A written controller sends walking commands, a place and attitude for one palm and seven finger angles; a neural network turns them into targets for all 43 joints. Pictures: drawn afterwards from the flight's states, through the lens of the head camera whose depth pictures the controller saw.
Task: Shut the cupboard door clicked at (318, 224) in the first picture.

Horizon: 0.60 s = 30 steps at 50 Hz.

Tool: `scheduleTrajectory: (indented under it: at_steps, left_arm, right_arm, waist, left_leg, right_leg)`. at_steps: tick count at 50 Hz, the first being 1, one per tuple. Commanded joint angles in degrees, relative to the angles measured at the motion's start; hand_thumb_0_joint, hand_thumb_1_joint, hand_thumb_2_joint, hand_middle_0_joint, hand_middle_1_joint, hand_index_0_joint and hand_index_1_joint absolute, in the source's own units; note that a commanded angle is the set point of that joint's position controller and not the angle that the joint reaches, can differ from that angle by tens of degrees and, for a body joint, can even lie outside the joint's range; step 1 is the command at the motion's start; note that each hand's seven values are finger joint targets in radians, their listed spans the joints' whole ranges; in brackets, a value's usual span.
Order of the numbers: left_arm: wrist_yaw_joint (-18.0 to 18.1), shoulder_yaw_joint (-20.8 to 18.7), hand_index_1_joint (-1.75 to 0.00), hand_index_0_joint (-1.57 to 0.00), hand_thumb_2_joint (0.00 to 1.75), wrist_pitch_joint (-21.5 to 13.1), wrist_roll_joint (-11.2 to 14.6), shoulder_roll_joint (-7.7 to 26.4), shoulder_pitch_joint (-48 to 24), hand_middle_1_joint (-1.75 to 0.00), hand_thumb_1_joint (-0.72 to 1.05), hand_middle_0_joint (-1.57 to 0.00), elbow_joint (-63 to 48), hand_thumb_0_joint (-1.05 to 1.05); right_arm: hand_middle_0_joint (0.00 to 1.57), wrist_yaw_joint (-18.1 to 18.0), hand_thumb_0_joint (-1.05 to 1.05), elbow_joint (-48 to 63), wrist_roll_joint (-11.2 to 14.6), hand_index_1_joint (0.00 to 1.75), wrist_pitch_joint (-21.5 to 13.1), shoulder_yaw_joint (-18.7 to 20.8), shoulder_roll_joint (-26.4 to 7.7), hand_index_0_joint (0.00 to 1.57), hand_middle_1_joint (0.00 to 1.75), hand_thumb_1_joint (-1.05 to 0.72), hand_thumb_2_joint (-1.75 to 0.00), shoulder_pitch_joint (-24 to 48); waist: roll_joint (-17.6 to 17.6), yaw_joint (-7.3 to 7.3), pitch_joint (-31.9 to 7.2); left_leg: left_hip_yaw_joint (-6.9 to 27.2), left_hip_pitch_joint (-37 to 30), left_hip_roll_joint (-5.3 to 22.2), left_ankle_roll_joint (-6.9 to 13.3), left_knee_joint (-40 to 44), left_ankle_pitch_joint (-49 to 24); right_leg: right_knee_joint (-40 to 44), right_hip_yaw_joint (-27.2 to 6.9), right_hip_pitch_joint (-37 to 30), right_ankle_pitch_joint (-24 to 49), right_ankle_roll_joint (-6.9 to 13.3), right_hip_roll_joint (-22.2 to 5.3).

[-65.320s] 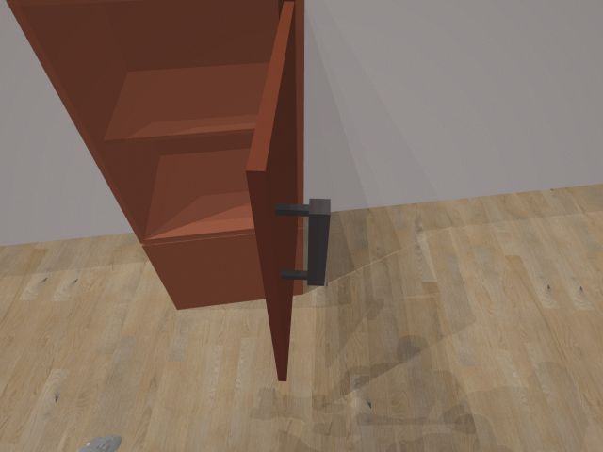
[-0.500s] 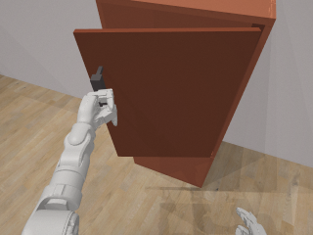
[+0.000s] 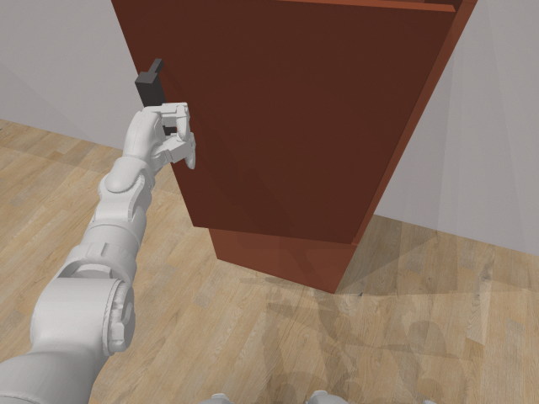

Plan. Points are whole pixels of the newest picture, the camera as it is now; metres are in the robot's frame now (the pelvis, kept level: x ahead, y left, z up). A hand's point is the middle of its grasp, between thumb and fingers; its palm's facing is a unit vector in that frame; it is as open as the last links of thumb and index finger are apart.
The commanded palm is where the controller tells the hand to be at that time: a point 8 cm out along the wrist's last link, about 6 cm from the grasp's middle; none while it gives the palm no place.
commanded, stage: push the door shut along its arc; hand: left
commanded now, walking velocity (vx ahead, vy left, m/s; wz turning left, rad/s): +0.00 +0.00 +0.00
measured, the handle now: (165, 112) +0.55 +0.15 +0.11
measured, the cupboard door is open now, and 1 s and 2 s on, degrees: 10 0 0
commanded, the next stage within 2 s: pull the fist back off the door in 1.02 s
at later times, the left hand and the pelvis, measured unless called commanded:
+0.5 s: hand (209, 117) +0.53 +0.08 +0.12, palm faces -0.32 -0.95 +0.00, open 3.1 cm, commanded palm +0.53 +0.13 +0.12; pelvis +0.00 +0.00 -0.01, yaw -1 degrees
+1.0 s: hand (232, 100) +0.56 +0.05 +0.12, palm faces -0.42 -0.91 +0.00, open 3.1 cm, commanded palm +0.58 +0.08 +0.12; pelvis +0.02 +0.00 -0.02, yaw -1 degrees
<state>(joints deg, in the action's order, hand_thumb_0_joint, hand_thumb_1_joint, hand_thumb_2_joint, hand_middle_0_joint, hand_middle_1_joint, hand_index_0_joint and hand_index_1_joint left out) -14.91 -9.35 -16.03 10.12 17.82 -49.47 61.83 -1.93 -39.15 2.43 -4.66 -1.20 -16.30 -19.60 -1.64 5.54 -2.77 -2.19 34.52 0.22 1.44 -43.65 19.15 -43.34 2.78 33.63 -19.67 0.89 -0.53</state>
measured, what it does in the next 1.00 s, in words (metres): stands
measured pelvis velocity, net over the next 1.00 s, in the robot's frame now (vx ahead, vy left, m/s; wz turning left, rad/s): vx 0.02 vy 0.00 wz -0.02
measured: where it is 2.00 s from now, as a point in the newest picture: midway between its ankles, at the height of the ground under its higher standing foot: outside the picture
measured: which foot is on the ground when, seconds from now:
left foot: down 0.00-1.00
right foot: down 0.00-1.00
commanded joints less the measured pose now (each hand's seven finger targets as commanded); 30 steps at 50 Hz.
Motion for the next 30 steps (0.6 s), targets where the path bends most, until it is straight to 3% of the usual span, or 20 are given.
scheduleTrajectory:
  at_steps: [1, 3, 7, 8, 10, 12, 14, 19, 22, 24, 26, 29, 30]
  left_arm:
    - [-1.8, -0.8, -1.50, -1.30, 0.90, -4.5, 0.8, 8.7, -32.4, -1.50, 0.90, -1.30, -10.9, 0.00]
    - [-2.4, -1.1, -1.50, -1.30, 0.90, -4.4, 0.8, 9.0, -33.4, -1.50, 0.90, -1.30, -9.8, 0.00]
    - [-2.8, -2.8, -1.50, -1.30, 0.90, -3.9, 0.2, 11.9, -36.5, -1.50, 0.90, -1.30, -6.9, 0.00]
    - [-3.1, -1.4, -1.50, -1.30, 0.90, -3.7, 0.3, 10.7, -38.0, -1.50, 0.90, -1.30, -6.8, 0.00]
    - [-3.1, -4.1, -1.50, -1.30, 0.90, -3.8, 0.0, 14.3, -40.0, -1.50, 0.90, -1.30, -6.2, 0.00]
    - [-3.5, -3.2, -1.50, -1.30, 0.90, -3.5, -0.2, 13.3, -41.0, -1.50, 0.90, -1.30, -5.1, 0.00]
    - [-3.8, -5.0, -1.50, -1.30, 0.90, -3.4, -0.5, 15.6, -40.6, -1.50, 0.90, -1.30, -3.0, 0.00]
    - [-5.7, -2.9, -1.50, -1.30, 0.90, -2.6, -0.8, 14.1, -44.7, -1.50, 0.90, -1.30, -1.1, 0.00]
    - [-6.5, -3.5, -1.50, -1.30, 0.90, -1.7, -0.7, 15.8, -47.6, -1.50, 0.90, -1.30, -0.5, 0.00]
    - [-6.5, -5.0, -1.50, -1.30, 0.90, -1.6, -1.0, 18.0, -49.2, -1.50, 0.90, -1.30, -0.3, 0.00]
    - [-6.9, -4.9, -1.50, -1.30, 0.90, -1.3, -1.4, 18.0, -49.3, -1.50, 0.90, -1.30, -0.5, 0.00]
    - [-7.1, -5.8, -1.50, -1.30, 0.90, -0.9, -1.6, 19.3, -50.2, -1.50, 0.90, -1.30, 0.5, 0.00]
    - [-7.1, -6.4, -1.50, -1.30, 0.90, -1.1, -1.9, 20.3, -51.3, -1.50, 0.90, -1.30, -1.2, 0.00]
  right_arm:
    - [0.20, -0.4, 0.00, 4.8, -0.3, 0.30, -2.3, 3.1, -8.9, 0.20, 0.30, -0.90, -0.90, -4.4]
    - [0.20, -0.3, 0.00, 4.7, -0.3, 0.30, -2.3, 3.2, -9.2, 0.20, 0.30, -0.90, -0.90, -4.9]
    - [0.20, -0.5, 0.00, 4.0, -0.5, 0.30, -2.1, 3.3, -9.8, 0.20, 0.30, -0.90, -0.90, -6.5]
    - [0.20, -0.4, 0.00, 3.9, -0.4, 0.30, -2.2, 3.1, -9.6, 0.20, 0.30, -0.90, -0.90, -6.7]
    - [0.20, -0.6, 0.00, 3.6, -0.6, 0.30, -2.1, 3.3, -10.1, 0.20, 0.30, -0.90, -0.90, -7.5]
    - [0.20, -0.4, 0.00, 3.6, -0.7, 0.30, -2.2, 3.1, -10.0, 0.20, 0.30, -0.90, -0.90, -8.0]
    - [0.20, -0.5, 0.00, 3.2, -1.0, 0.30, -2.1, 3.3, -10.4, 0.20, 0.30, -0.90, -0.90, -9.1]
    - [0.20, -0.5, 0.00, 2.9, -1.2, 0.30, -1.9, 3.3, -10.6, 0.20, 0.30, -0.90, -0.90, -10.5]
    - [0.20, -0.6, 0.00, 2.4, -1.2, 0.30, -1.8, 3.3, -10.9, 0.20, 0.30, -0.90, -0.90, -11.2]
    - [0.20, -0.7, 0.00, 2.2, -1.6, 0.30, -1.7, 3.2, -11.1, 0.20, 0.30, -0.90, -0.90, -12.2]
    - [0.20, -0.5, 0.00, 2.3, -1.6, 0.30, -1.7, 3.4, -11.0, 0.20, 0.30, -0.90, -0.90, -12.2]
    - [0.20, -0.6, 0.00, 2.0, -1.9, 0.30, -1.2, 3.3, -11.2, 0.20, 0.30, -0.90, -0.90, -13.5]
    - [0.20, -0.6, 0.00, 2.2, -2.0, 0.30, -1.1, 3.5, -11.2, 0.20, 0.30, -0.90, -0.90, -13.4]
  waist:
    - [1.1, 2.90, -22.6]
    - [0.0, 3.31, -22.7]
    - [1.0, 4.53, -22.5]
    - [0.8, 5.28, -22.1]
    - [0.3, 5.30, -23.6]
    - [-0.5, 5.69, -24.1]
    - [0.3, 5.63, -24.7]
    - [-2.0, 7.39, -25.8]
    - [-1.0, 8.59, -26.3]
    - [-2.5, 8.52, -27.5]
    - [-3.3, 8.54, -29.8]
    - [-2.6, 8.92, -29.6]
    - [-3.8, 8.58, -31.7]
  left_leg:
    - [4.6, -14.3, -0.4, 0.1, 4.2, -9.5]
    - [4.6, -14.3, -0.4, 0.1, 3.7, -9.3]
    - [4.8, -12.3, -0.1, 0.3, 2.8, -8.9]
    - [4.7, -11.7, -0.3, 0.5, 2.5, -8.4]
    - [5.0, -11.4, -0.2, 0.5, 2.0, -9.0]
    - [5.2, -11.4, -0.2, 0.4, 1.5, -8.8]
    - [5.2, -10.5, -0.3, 0.6, 0.8, -10.0]
    - [5.4, -11.0, -0.2, 0.7, -1.0, -11.8]
    - [5.4, -9.3, 0.0, 0.9, -1.7, -10.7]
    - [5.8, -9.5, -0.2, 0.9, -2.3, -12.5]
    - [5.7, -10.4, -0.1, 0.9, -3.0, -14.1]
    - [5.9, -9.8, -0.1, 1.0, -3.7, -16.2]
    - [5.9, -11.0, 0.0, 0.9, -3.8, -17.3]
  right_leg:
    - [4.5, -1.4, -3.1, 12.7, 0.5, 1.8]
    - [4.3, -1.5, -1.9, 12.3, 0.6, 1.9]
    - [3.9, -1.6, -0.5, 12.0, 0.4, 2.0]
    - [4.0, -1.8, -0.1, 11.7, 0.2, 2.1]
    - [3.6, -2.0, -0.2, 12.1, 0.3, 2.0]
    - [3.3, -1.8, 0.9, 11.5, 0.3, 2.1]
    - [2.9, -1.9, 0.6, 12.4, 0.4, 2.3]
    - [2.0, -1.8, 3.6, 13.4, 0.4, 2.4]
    - [2.0, -2.0, 4.1, 12.8, 0.0, 2.5]
    - [1.2, -1.7, 4.1, 13.7, 0.3, 2.5]
    - [0.8, -1.8, 4.4, 15.2, 0.2, 2.6]
    - [0.2, -1.5, 4.5, 16.8, 0.2, 2.8]
    - [0.1, -1.7, 4.2, 17.6, 0.1, 2.8]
